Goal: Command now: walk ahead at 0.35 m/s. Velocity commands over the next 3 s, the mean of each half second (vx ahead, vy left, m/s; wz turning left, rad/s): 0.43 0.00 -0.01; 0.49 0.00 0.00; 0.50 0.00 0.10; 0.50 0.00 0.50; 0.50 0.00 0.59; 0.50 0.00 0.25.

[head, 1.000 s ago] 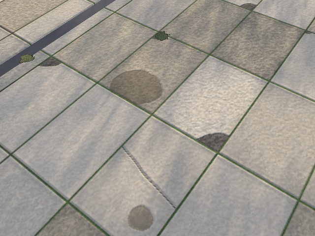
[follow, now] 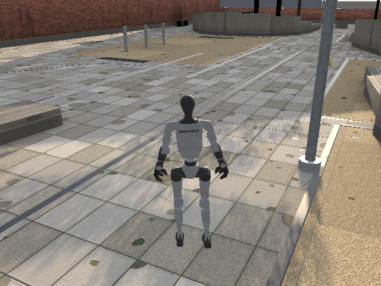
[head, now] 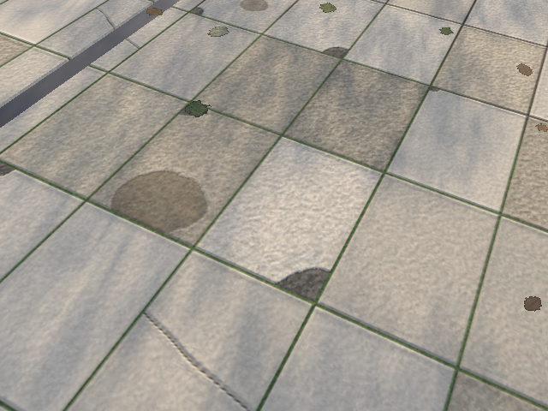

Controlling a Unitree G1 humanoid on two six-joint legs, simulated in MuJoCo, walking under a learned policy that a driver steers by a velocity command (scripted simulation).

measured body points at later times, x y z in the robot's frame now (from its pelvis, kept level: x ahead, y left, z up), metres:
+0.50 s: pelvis +0.25 -0.02 -0.01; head +0.29 -0.01 +0.43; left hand +0.48 +0.21 -0.09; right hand +0.20 -0.29 -0.14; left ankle +0.01 +0.10 -0.67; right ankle +0.36 -0.10 -0.73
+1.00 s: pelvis +0.53 +0.04 -0.01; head +0.57 +0.06 +0.44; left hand +0.53 +0.33 -0.15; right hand +0.75 -0.19 -0.09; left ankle +0.64 +0.14 -0.73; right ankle +0.37 -0.10 -0.70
